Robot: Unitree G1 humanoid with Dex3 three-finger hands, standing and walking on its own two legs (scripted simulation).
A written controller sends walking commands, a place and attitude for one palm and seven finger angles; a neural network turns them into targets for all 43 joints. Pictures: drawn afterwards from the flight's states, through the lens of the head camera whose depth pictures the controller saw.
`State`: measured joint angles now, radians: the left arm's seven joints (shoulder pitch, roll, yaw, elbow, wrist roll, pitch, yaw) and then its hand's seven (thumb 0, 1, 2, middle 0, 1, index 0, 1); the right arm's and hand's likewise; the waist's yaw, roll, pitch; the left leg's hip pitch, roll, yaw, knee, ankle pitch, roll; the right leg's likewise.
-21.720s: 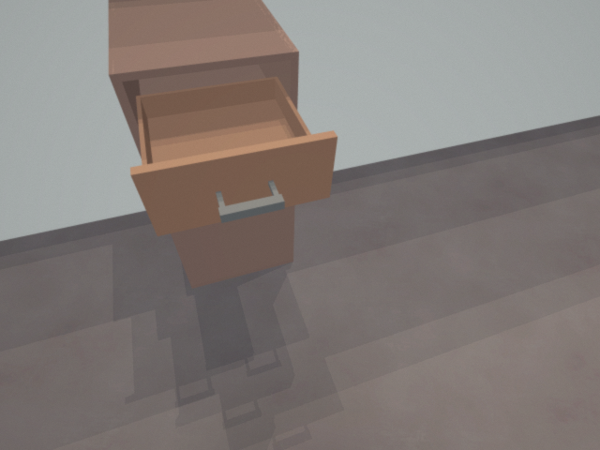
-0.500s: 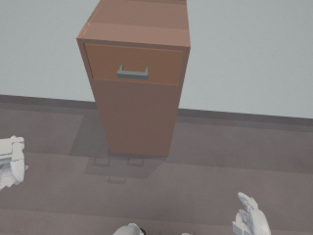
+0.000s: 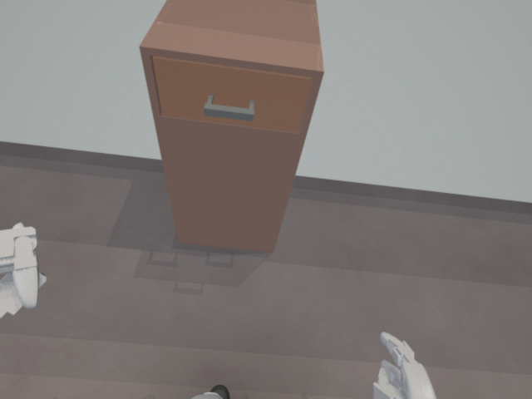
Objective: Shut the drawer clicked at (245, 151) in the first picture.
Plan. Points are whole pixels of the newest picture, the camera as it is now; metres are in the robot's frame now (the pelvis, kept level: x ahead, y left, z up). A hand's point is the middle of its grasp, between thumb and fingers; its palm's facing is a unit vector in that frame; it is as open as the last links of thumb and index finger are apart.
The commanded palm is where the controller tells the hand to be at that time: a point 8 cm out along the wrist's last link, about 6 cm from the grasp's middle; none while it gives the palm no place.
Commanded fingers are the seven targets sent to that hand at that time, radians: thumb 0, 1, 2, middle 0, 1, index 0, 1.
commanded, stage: step back with the hand held close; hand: left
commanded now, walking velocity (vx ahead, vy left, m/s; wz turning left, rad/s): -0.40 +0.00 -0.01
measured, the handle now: (230, 106) +0.73 +0.15 -0.02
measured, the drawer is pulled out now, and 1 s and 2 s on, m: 0.00 0.00 0.00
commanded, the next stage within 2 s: stop stepping back and stand still in 0.02 s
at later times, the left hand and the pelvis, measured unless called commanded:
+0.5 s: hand (25, 390) +0.11 +0.22 +0.16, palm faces +0.31 -0.85 -0.42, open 3.3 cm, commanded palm +0.05 +0.27 +0.17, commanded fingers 0.00 0.90 0.90 -1.40 -1.60 -1.40 -1.60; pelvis -0.10 -0.01 -0.01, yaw -3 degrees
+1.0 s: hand out of the picture +0.08 +0.21 +0.16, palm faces +0.33 -0.82 -0.47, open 3.3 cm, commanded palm +0.02 +0.26 +0.17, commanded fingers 0.00 0.90 0.90 -1.40 -1.60 -1.40 -1.60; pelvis -0.11 -0.01 -0.01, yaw -1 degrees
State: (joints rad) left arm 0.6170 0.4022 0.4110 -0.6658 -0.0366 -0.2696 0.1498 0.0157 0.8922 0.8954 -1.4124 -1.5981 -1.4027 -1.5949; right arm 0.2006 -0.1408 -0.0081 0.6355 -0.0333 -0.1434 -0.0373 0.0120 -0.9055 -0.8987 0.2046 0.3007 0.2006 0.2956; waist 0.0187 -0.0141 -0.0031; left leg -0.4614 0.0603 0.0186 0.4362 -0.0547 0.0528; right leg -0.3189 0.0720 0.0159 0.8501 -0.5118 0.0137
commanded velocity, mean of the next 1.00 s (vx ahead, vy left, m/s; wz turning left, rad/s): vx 0.09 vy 0.01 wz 0.00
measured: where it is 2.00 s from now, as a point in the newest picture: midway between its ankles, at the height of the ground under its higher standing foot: outside the picture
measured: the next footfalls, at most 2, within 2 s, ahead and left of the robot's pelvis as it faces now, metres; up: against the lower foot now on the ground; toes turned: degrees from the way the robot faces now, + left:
right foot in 0.14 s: -0.06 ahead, -0.10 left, +0.00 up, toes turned -3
left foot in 0.34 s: -0.02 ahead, +0.11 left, +0.00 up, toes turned +1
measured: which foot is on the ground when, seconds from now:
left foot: down 0.00-0.18, up 0.20-0.32, down 0.34-1.00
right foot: up 0.00-0.12, down 0.14-1.00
